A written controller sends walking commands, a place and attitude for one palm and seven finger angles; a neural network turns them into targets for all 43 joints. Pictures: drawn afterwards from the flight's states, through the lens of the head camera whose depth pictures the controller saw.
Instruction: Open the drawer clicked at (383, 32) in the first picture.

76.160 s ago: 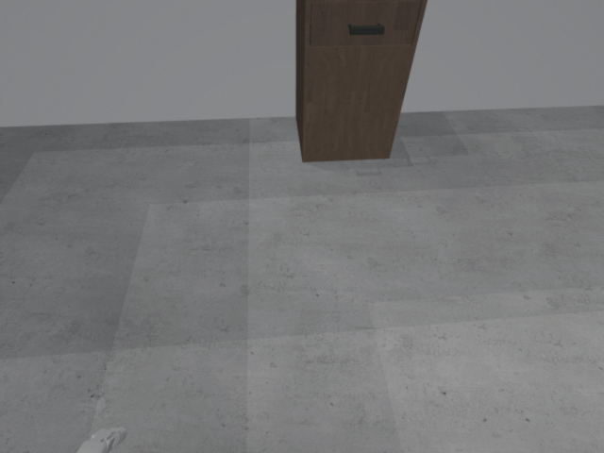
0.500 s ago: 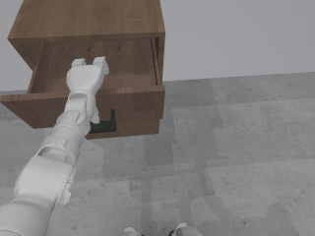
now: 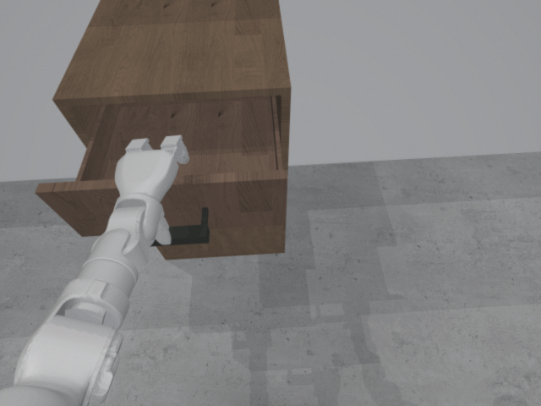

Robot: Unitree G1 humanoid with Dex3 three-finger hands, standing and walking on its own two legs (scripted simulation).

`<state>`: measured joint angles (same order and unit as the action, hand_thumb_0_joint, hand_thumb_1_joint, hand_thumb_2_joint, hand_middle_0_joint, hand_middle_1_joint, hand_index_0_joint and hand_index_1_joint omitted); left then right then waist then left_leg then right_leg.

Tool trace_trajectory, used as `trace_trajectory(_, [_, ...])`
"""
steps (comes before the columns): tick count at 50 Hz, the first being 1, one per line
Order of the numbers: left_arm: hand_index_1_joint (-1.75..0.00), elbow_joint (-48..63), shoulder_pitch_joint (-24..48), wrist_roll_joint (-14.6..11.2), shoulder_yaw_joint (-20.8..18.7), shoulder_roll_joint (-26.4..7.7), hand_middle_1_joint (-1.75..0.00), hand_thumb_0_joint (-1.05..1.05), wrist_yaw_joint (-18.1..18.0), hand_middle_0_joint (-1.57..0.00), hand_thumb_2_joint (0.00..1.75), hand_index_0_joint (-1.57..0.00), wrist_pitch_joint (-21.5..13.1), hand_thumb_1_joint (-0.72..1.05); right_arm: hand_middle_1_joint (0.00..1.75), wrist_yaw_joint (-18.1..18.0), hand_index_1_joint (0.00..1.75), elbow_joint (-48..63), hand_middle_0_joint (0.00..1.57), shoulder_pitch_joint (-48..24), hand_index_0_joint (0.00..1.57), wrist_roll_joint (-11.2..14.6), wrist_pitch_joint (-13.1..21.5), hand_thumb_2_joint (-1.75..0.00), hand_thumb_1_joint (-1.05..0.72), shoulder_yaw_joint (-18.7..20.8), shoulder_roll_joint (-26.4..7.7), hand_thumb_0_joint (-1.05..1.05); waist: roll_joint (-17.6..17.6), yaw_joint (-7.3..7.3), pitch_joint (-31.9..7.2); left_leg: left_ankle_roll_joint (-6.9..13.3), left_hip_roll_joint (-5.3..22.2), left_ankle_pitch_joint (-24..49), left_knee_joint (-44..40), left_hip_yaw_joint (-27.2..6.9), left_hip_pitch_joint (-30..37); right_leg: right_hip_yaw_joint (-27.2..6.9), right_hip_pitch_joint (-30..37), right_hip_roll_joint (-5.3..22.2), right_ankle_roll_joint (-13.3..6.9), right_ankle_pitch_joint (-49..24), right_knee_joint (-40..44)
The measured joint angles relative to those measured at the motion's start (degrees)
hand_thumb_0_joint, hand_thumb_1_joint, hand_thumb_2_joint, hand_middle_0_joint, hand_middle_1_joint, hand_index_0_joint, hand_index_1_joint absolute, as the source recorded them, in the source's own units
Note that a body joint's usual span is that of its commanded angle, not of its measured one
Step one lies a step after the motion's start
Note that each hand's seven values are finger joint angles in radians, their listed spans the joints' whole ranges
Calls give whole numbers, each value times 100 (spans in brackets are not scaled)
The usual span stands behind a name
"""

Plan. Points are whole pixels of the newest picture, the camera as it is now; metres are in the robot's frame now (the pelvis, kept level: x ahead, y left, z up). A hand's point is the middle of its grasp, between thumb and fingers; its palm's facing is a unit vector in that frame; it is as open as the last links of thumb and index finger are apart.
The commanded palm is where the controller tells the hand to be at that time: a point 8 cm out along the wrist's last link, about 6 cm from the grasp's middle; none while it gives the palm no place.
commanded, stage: draw the hand back to the body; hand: left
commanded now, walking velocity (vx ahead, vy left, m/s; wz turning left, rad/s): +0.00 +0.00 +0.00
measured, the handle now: (172, 225) +0.44 +0.17 -0.06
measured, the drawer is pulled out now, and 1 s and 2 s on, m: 0.21 0.21 0.21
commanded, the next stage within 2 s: step back with the hand held close in 1.40 s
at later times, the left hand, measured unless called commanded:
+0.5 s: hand (122, 254) +0.31 +0.18 +0.09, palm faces +0.12 -0.71 -0.70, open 13.8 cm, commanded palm +0.27 +0.22 +0.14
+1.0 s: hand (16, 353) +0.18 +0.21 +0.17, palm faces +0.35 -0.86 -0.38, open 10.4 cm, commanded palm +0.13 +0.26 +0.19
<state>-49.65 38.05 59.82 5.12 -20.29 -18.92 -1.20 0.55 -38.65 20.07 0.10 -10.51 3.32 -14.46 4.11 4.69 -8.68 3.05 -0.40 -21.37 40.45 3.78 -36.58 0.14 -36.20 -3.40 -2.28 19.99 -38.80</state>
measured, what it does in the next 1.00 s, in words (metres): stands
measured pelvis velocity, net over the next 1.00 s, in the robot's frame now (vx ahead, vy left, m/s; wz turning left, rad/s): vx -0.01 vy -0.02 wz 0.05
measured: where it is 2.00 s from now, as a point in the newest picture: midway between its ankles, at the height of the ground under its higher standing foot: outside the picture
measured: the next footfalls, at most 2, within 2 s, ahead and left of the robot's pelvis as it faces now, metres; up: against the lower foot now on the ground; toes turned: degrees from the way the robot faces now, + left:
none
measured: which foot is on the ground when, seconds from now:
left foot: down 0.00-1.00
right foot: down 0.00-1.00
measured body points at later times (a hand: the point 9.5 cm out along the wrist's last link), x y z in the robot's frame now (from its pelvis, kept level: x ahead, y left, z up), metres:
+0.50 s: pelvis -0.01 -0.02 +0.02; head +0.00 -0.05 +0.47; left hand +0.30 +0.22 +0.13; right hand +0.19 -0.24 -0.08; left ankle -0.03 +0.08 -0.71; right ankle -0.03 -0.10 -0.71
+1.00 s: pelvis -0.01 -0.02 +0.03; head -0.01 -0.05 +0.48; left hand +0.16 +0.25 +0.19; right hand +0.18 -0.24 -0.07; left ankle -0.03 +0.08 -0.71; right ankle -0.03 -0.10 -0.71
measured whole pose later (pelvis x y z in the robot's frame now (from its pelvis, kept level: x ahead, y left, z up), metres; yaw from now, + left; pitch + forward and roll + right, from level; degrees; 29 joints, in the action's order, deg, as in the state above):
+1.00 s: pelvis -0.01 -0.02 +0.03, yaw +3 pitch -3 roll +0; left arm 21.7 -27.2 -4.3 -12.3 -18.1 -5.1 -4.9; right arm -3.8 -36.3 11.2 0.4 2.6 -1.0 -14.1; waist 4.9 -2.0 1.1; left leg 1.4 -0.7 -14.0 22.1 1.0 -5.1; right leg 2.0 -3.6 -3.6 -3.5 13.1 -19.6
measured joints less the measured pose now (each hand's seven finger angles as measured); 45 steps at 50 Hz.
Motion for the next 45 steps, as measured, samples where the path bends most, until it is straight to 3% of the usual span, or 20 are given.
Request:
trace_trajectory(5, [-120,469,-535,-84,83,-7,-120,0,-32,-32,30,-32,221,-49,30,4,30,-2,20,-193,20,104,-65,-90,-91,-6,-3,1,39,-155,51,-16,-30,79,-189,-22,370,15,355,24,-18,-37,133])
trace_trajectory(11, [-120,1145,-1100,-298,269,-49,-120,0,314,-32,30,-32,382,-49,30,-60,30,135,20,-524,20,231,-92,-90,-91,-74,2,1,53,-317,135,-38,-74,208,-451,-90,854,71,839,61,-42,-107,341])
trace_trajectory(21, [-120,2940,-2469,-480,189,-203,-120,0,809,-32,30,-32,131,-49,30,-117,30,509,20,-1090,20,258,-6,-90,-91,-176,-24,1,33,-618,276,-82,-93,328,-722,-112,1453,83,1399,73,-84,-166,514])
trace_trajectory(23, [-120,3269,-2702,-2457,-30,-42,-120,0,937,-32,31,-32,78,-49,30,-187,30,611,20,-1176,20,326,93,-90,-91,-224,-16,1,61,-624,574,-91,-96,361,-832,-166,1804,128,1781,73,-87,-199,657])
trace_trajectory(25, [-119,3610,-2987,-3929,-316,192,-119,-1,1054,-31,31,-32,57,-47,30,-285,30,679,20,-1205,19,342,274,-90,-91,-355,36,1,27,-627,790,-106,-90,414,-1007,-190,2166,142,2156,61,-93,-256,852])
trace_trajectory(27, [-117,3964,-3311,-4911,-583,354,-117,-1,1139,-31,32,-32,8,-45,30,-389,30,690,20,-1223,19,300,434,-90,-91,-510,114,1,-41,-618,891,-122,-74,468,-1191,-193,2467,135,2457,40,-103,-318,1045])
trace_trajectory(29, [-115,4318,-3609,-5498,-776,443,-114,-1,1184,-31,34,-31,-37,-41,30,-451,30,678,20,-1213,20,245,603,-90,-91,-622,176,1,-92,-604,926,-145,-60,515,-1348,-207,2700,139,2701,22,-117,-375,1223])
trace_trajectory(32, [-110,4800,-3969,-5970,-977,482,-110,-1,1217,-30,37,-30,-100,-34,30,-475,30,640,20,-1187,20,174,820,-90,-90,-708,207,1,-111,-597,964,-171,-58,583,-1544,-235,2950,157,2969,15,-131,-447,1440])
trace_trajectory(35, [-105,5269,-4330,-6197,-1151,446,-104,-1,1264,-30,41,-30,-168,-25,30,-453,30,582,20,-1170,20,111,971,-90,-90,-719,184,1,-68,-600,1001,-176,-58,658,-1706,-248,3092,163,3124,11,-131,-529,1625])
trace_trajectory(45, [-83,6649,-5912,-6404,-1536,313,-83,-1,1416,-27,55,-27,-300,7,30,-390,30,336,21,-980,20,29,1181,-90,-90,-524,62,1,50,-644,1025,-172,-39,761,-1890,-251,3165,158,3243,-11,-125,-684,1908])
